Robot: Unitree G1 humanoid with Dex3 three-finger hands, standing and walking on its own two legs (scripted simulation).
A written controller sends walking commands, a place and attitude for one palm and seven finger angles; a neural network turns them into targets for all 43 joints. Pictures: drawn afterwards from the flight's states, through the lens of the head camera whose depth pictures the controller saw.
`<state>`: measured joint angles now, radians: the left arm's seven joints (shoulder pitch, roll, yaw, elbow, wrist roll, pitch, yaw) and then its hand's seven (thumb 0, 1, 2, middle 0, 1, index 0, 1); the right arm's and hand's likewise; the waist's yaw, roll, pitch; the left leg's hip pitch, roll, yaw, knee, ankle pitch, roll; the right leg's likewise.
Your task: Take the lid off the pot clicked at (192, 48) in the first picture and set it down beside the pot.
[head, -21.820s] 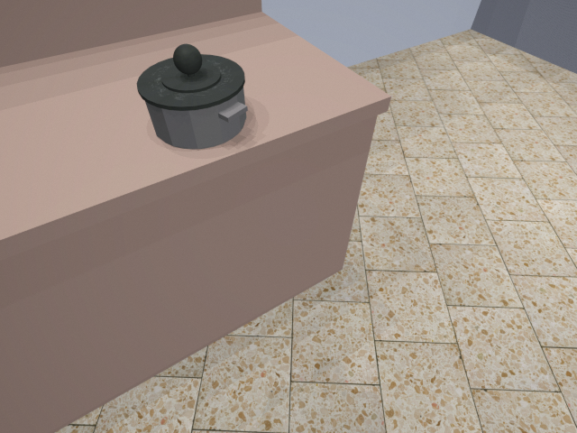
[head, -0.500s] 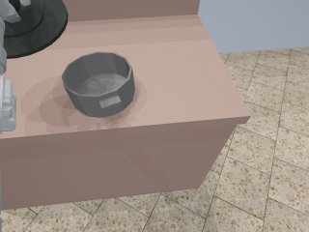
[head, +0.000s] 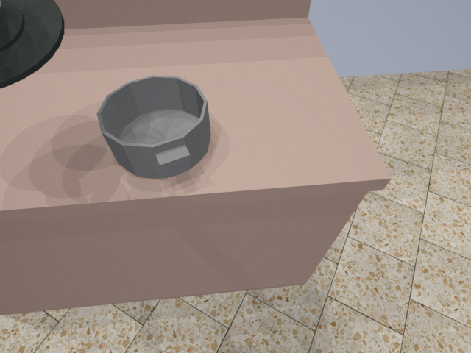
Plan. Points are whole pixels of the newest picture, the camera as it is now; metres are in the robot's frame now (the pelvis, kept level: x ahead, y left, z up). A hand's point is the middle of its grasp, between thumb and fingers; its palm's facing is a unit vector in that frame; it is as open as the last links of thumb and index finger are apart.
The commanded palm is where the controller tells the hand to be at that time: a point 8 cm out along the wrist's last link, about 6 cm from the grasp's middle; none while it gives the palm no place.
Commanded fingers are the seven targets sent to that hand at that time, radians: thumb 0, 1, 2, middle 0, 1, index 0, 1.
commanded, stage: move the lid sideways beside the pot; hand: left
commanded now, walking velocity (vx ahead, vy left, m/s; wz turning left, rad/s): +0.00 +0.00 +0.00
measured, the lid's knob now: out of the picture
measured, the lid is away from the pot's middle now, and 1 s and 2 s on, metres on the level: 0.19 0.23 0.24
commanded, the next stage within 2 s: lower the lid onto the table in 0.56 s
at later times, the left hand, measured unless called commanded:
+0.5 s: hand out of the picture +0.47 +0.34 +0.32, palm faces -0.13 -0.15 -0.98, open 7.3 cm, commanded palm +0.47 +0.33 +0.39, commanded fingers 0.00 0.63 0.99 -0.78 -1.08 -0.86 -1.11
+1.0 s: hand out of the picture +0.48 +0.34 +0.30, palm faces -0.17 -0.22 -0.96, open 7.3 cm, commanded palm +0.48 +0.34 +0.37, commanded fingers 0.00 0.63 0.99 -0.78 -1.08 -0.86 -1.11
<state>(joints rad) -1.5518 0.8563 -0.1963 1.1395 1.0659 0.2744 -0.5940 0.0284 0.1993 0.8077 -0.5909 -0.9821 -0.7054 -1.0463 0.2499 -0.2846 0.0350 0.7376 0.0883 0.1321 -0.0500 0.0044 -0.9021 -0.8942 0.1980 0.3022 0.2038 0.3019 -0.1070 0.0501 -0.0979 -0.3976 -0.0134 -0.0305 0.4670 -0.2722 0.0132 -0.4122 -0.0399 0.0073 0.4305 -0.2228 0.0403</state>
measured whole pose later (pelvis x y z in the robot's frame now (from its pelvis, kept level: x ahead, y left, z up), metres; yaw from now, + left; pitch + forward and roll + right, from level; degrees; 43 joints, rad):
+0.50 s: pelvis +0.01 +0.00 +0.00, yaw +0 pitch +12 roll -1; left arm -1.55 0.96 -0.16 1.18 1.08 0.23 -0.60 0.03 0.20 0.81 -0.59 -0.98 -0.71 -1.05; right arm 0.25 -0.30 0.05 0.74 0.10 0.14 -0.06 0.00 -0.90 -0.89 0.20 0.30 0.20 0.30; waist -0.11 0.05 -0.08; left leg -0.41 -0.01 -0.03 0.48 -0.28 0.01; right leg -0.41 -0.03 0.00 0.41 -0.22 0.04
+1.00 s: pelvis +0.01 +0.00 +0.00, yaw +0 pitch +13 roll -1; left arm -1.58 0.94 -0.18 1.26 1.07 0.30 -0.60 0.03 0.20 0.81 -0.59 -0.98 -0.71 -1.05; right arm 0.27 -0.30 0.05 0.75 0.10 0.12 -0.05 0.00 -0.90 -0.89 0.20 0.30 0.20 0.30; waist -0.12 0.05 -0.08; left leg -0.41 0.00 -0.03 0.48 -0.29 0.02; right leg -0.42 -0.03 0.01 0.41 -0.23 0.04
